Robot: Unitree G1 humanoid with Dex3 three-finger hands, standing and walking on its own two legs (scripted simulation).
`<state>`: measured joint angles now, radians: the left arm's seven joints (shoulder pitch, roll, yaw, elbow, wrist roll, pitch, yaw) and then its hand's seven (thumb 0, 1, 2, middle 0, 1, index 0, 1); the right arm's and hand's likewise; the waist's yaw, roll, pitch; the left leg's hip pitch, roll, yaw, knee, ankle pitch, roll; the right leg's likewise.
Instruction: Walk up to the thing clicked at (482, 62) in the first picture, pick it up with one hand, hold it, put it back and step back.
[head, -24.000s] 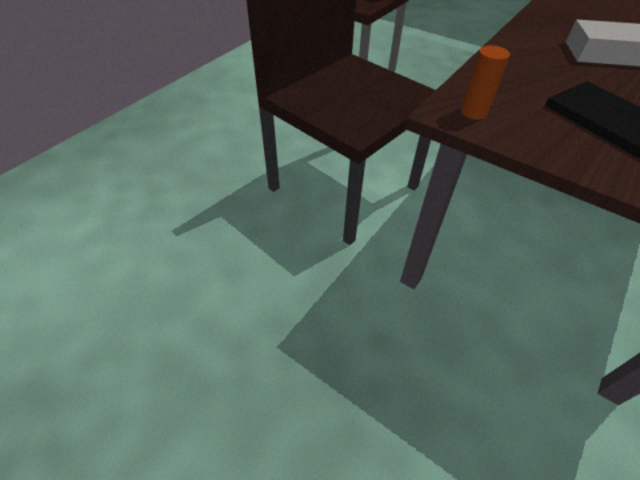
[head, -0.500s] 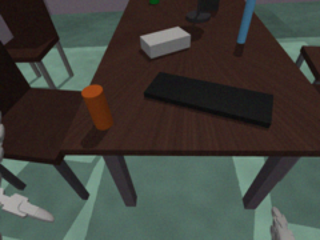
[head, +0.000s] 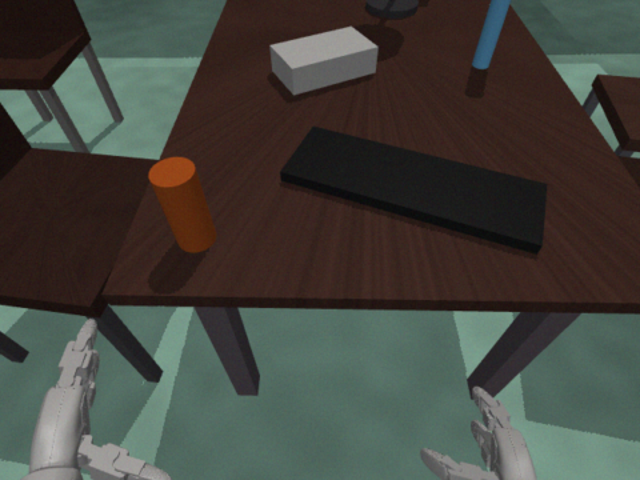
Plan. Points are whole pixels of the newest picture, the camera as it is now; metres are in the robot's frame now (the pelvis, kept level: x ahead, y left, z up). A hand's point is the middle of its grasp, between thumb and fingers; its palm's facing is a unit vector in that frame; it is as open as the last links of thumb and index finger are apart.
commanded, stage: home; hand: left
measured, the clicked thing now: (185, 207) +0.47 +0.25 +0.04
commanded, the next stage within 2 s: none
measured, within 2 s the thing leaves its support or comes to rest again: neither
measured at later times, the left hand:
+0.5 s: hand (189, 427) +0.19 +0.19 -0.09, palm faces +0.09 -0.96 -0.25, open 17.6 cm
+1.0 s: hand out of the picture +0.10 +0.26 -0.13, palm faces -0.07 -0.91 -0.41, open 17.6 cm
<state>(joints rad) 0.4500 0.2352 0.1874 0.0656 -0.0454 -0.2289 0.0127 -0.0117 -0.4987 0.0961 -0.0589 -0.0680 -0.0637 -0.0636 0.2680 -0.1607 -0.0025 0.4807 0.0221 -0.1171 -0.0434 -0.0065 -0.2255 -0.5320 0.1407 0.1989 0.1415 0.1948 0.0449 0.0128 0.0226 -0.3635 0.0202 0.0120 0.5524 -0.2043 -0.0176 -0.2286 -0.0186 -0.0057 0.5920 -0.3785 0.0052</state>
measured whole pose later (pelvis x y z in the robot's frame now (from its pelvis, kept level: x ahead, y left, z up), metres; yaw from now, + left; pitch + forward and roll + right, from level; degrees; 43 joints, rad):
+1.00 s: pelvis +0.01 +0.01 +0.01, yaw -1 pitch -1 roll +0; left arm 0.25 0.37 -0.01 0.88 0.04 -0.03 0.02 -0.01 -0.58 0.04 -0.05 -0.04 -0.05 -0.04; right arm 0.19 -0.35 -0.03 0.91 -0.03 0.01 0.02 0.01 -0.90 -0.90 0.20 0.30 0.20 0.30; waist -0.01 0.02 0.00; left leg -0.29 0.03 0.02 0.52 -0.21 -0.01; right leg -0.13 -0.01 0.00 0.49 -0.35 0.01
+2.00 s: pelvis +0.01 +0.02 +0.02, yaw -1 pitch -2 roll +0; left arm 0.15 0.36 -0.02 1.11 0.02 -0.01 0.01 0.00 -0.57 0.04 -0.05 -0.04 -0.05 -0.04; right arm 0.11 -0.35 0.00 1.13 -0.01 -0.01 0.01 0.00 -0.90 -0.90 0.20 0.30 0.20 0.30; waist -0.01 0.01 0.04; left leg -0.19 0.01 0.04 0.35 -0.13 0.01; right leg -0.03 -0.03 0.02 0.32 -0.25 0.03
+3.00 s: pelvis +0.01 +0.02 +0.02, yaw -1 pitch -2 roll +0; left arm 0.16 0.36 -0.01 1.10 0.02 0.00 0.00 0.00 0.24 0.71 -0.19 -0.27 -0.19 -0.27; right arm 0.12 -0.35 -0.01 1.15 0.00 0.00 0.01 0.00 -0.90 -0.90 0.20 0.30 0.20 0.30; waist -0.01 0.00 0.05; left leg -0.18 0.01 0.03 0.34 -0.13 0.00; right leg -0.02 -0.03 0.01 0.31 -0.25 0.03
